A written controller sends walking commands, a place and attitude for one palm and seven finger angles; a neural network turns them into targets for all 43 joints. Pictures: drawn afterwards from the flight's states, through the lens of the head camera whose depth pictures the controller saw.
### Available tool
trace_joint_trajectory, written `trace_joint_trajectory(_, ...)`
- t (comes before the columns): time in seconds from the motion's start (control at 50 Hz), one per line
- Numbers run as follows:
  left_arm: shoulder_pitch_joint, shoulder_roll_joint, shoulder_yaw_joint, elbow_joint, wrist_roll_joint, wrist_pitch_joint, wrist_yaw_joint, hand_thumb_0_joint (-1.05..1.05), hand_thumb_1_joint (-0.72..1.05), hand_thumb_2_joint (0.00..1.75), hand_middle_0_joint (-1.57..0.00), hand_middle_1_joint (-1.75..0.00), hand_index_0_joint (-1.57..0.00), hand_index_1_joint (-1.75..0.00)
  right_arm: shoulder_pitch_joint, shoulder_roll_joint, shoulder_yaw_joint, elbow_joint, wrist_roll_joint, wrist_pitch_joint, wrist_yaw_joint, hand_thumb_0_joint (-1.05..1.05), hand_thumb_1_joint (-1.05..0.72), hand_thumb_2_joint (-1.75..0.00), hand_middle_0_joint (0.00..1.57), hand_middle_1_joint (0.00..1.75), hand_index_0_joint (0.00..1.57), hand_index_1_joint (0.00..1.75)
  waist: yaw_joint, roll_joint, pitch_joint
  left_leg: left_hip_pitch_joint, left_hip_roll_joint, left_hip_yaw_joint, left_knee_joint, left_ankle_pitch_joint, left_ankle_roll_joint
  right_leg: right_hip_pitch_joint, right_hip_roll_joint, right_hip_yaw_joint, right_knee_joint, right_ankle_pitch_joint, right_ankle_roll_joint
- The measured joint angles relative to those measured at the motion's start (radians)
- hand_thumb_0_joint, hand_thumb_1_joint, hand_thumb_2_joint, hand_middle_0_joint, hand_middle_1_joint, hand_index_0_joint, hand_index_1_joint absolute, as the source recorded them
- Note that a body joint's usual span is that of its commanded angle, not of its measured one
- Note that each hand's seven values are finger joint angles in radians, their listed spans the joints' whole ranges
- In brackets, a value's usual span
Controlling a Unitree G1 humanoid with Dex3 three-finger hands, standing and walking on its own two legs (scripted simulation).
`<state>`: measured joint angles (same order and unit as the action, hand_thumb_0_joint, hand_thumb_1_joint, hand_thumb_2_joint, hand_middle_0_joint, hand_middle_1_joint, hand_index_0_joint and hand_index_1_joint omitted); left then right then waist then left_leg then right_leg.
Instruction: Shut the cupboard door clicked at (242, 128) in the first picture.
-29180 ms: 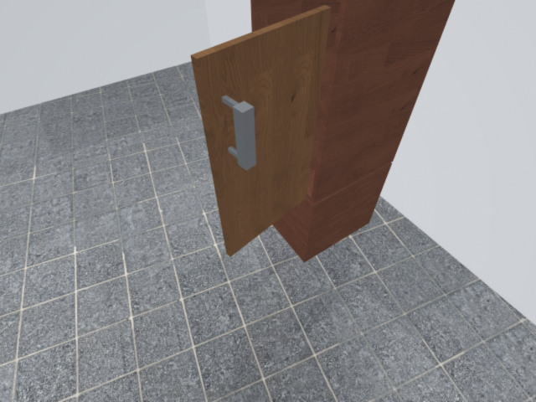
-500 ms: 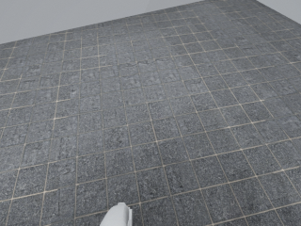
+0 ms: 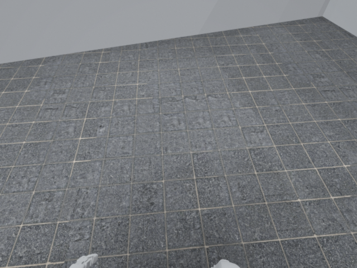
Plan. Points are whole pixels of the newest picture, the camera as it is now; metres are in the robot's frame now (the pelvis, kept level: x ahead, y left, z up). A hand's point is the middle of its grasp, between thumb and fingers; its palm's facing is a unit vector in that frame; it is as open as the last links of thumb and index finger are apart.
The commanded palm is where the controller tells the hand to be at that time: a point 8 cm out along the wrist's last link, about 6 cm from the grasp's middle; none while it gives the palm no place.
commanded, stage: walk to a spot facing it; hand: left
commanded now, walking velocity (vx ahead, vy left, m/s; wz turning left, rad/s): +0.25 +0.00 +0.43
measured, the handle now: out of the picture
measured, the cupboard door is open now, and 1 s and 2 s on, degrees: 62 62 62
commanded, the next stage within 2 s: turn to face it in 0.04 s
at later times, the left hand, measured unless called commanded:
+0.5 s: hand out of the picture +0.15 +0.18 -0.19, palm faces +0.05 -0.98 -0.19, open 7.3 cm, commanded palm none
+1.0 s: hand (125, 186) +0.38 +0.19 -0.18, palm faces -0.28 -0.93 -0.25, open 7.3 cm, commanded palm none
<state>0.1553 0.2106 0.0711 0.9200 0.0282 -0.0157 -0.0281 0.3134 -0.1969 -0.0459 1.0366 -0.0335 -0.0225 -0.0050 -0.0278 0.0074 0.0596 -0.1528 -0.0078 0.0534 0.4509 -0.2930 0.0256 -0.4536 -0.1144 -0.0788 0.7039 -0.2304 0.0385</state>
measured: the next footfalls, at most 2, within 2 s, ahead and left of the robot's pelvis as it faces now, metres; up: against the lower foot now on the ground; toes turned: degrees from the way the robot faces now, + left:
right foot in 0.06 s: +0.14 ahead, -0.13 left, +0.00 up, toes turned -6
left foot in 0.38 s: +0.26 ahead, +0.12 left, +0.00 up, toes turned +8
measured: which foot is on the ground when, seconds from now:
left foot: down 0.00-0.06, up 0.08-0.36, down 0.38-0.66, up 0.68-0.96, down 0.98-1.00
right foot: up 0.00-0.04, down 0.06-0.40, up 0.42-0.66, down 0.68-0.98, up 1.00-1.00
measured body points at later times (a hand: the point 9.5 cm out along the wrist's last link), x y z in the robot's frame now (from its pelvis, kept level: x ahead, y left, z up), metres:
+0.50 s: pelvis +0.18 +0.00 -0.01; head +0.21 +0.01 +0.44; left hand +0.15 +0.23 -0.17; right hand +0.30 -0.22 -0.15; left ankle +0.22 +0.11 -0.74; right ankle +0.11 -0.11 -0.69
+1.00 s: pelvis +0.24 +0.01 -0.01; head +0.29 +0.01 +0.44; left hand +0.39 +0.24 -0.16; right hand +0.26 -0.29 -0.13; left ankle +0.29 +0.12 -0.74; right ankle +0.20 -0.12 -0.73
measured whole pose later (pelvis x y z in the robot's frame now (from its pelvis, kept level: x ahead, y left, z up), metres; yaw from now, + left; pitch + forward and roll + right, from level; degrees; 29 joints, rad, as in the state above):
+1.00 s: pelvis +0.24 +0.01 -0.01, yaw -20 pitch +2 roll -1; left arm 0.21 0.26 0.08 0.90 0.01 0.06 0.00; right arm 0.13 -0.25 -0.04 0.87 -0.02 0.01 -0.03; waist 0.01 -0.02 0.06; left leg -0.32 0.04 0.04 0.56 -0.28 -0.03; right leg -0.35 0.04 0.09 0.63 -0.35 0.01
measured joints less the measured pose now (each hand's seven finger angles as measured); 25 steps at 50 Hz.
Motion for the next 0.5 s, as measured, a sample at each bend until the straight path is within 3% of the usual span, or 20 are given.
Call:
trace_joint_trajectory(0.04, -0.009, 0.006, -0.002, -0.011, 0.001, -0.012, -0.002, 0.01, 0.91, 0.9, -0.2, -0.3, -0.2, -0.3, 0.035, 0.001, -0.002, 0.016, 0.002, 0.004, 0.001, 0.01, -0.92, -0.89, 0.2, 0.3, 0.2, 0.3, -0.009, -0.003, -0.009, 0.017, 0.003, -0.007, 0.038, -0.052, -0.016, 0.064, 0.023, -0.013, -0.099, 0.021, -0.002)
trace_joint_trajectory(0.06, -0.011, 0.007, -0.004, -0.015, 0.003, -0.023, -0.002, 0.01, 0.91, 0.9, -0.2, -0.3, -0.2, -0.3, 0.052, 0.0, -0.004, 0.022, 0.006, 0.006, 0.003, 0.01, -0.92, -0.89, 0.2, 0.3, 0.2, 0.3, -0.012, 0.0, -0.013, 0.005, 0.006, -0.014, 0.093, -0.093, -0.011, 0.089, 0.032, -0.017, -0.128, 0.023, -0.03)
trace_joint_trajectory(0.1, -0.017, -0.011, -0.01, -0.015, 0.004, -0.042, 0.005, 0.0, 0.91, 0.9, -0.2, -0.3, -0.2, -0.3, 0.054, -0.009, -0.01, 0.037, 0.01, 0.018, 0.004, 0.01, -0.92, -0.89, 0.2, 0.3, 0.2, 0.3, -0.016, 0.026, -0.003, -0.077, 0.008, -0.048, 0.342, -0.2, 0.005, 0.103, 0.041, -0.045, -0.084, -0.024, -0.061)
trace_joint_trajectory(0.14, 0.002, -0.027, -0.016, -0.014, 0.002, -0.047, 0.016, 0.0, 0.91, 0.9, -0.2, -0.3, -0.2, -0.3, 0.044, -0.011, -0.016, 0.041, 0.009, 0.025, 0.007, 0.01, -0.92, -0.89, 0.2, 0.3, 0.2, 0.3, -0.019, 0.028, -0.003, -0.184, 0.003, -0.053, 0.593, -0.177, 0.006, 0.145, 0.038, -0.066, -0.106, -0.053, -0.065)
trace_joint_trajectory(0.18, 0.028, -0.045, -0.02, -0.001, 0.0, -0.047, 0.027, 0.0, 0.91, 0.9, -0.2, -0.3, -0.2, -0.3, 0.028, -0.011, -0.018, 0.033, 0.009, 0.025, 0.009, 0.01, -0.92, -0.89, 0.2, 0.3, 0.19, 0.3, -0.022, 0.027, -0.008, -0.27, 0.022, -0.038, 0.7, -0.11, -0.005, 0.199, 0.035, -0.089, -0.17, -0.046, -0.055)
trace_joint_trajectory(0.22, 0.057, -0.059, -0.025, 0.021, -0.002, -0.051, 0.036, 0.0, 0.91, 0.9, -0.2, -0.3, -0.2, -0.3, 0.004, -0.005, -0.013, 0.016, 0.007, 0.022, 0.009, 0.01, -0.92, -0.9, 0.2, 0.3, 0.19, 0.3, -0.018, 0.015, -0.011, -0.319, 0.047, -0.014, 0.66, -0.077, -0.02, 0.245, 0.032, -0.102, -0.23, -0.039, -0.057)
trace_joint_trajectory(0.26, 0.082, -0.056, -0.012, 0.041, -0.008, -0.056, 0.055, 0.0, 0.94, 0.9, -0.2, -0.3, -0.21, -0.3, -0.028, 0.005, -0.007, -0.002, 0.007, 0.015, 0.009, 0.01, -0.92, -0.9, 0.19, 0.3, 0.19, 0.3, -0.002, 0.001, -0.006, -0.332, 0.066, 0.01, 0.527, -0.052, -0.032, 0.282, 0.031, -0.106, -0.273, -0.037, -0.055)
trace_joint_trajectory(0.36, 0.159, -0.05, -0.023, 0.109, -0.013, -0.032, 0.052, 0.0, 0.95, 0.9, -0.2, -0.3, -0.21, -0.3, -0.142, 0.024, 0.016, -0.032, 0.01, 0.0, 0.008, 0.01, -0.91, -0.9, 0.19, 0.3, 0.19, 0.3, 0.05, -0.006, 0.022, -0.256, 0.067, 0.042, 0.172, 0.093, -0.046, 0.33, 0.053, -0.063, -0.262, -0.085, -0.036)
trace_joint_trajectory(0.38, 0.183, -0.054, -0.024, 0.12, -0.015, -0.021, 0.051, 0.0, 0.95, 0.9, -0.2, -0.3, -0.21, -0.3, -0.158, 0.024, 0.021, -0.041, 0.009, -0.007, 0.007, 0.01, -0.91, -0.9, 0.19, 0.3, 0.19, 0.3, 0.057, 0.002, 0.02, -0.226, 0.072, 0.047, 0.11, 0.181, -0.042, 0.328, 0.065, -0.049, -0.231, -0.11, -0.031)
trace_joint_trajectory(0.44, 0.214, -0.049, -0.024, 0.148, -0.02, 0.025, 0.051, 0.0, 0.94, 0.9, -0.2, -0.3, -0.21, -0.3, -0.2, 0.045, 0.031, -0.061, 0.004, -0.017, -0.005, 0.01, -0.91, -0.9, 0.19, 0.3, 0.19, 0.3, 0.064, -0.015, 0.015, -0.203, 0.091, 0.085, 0.157, 0.058, -0.007, 0.249, 0.074, 0.002, -0.001, -0.289, -0.024)
trace_joint_trajectory(0.5, 0.186, -0.047, -0.014, 0.152, -0.02, 0.063, 0.042, 0.01, 0.93, 0.9, -0.2, -0.3, -0.2, -0.3, -0.222, 0.055, 0.04, -0.084, 0.0, -0.009, -0.018, 0.0, -0.91, -0.89, 0.2, 0.3, 0.2, 0.3, 0.069, -0.014, 0.029, -0.177, 0.113, 0.116, 0.172, 0.019, -0.016, 0.133, 0.084, 0.013, 0.255, -0.372, -0.017)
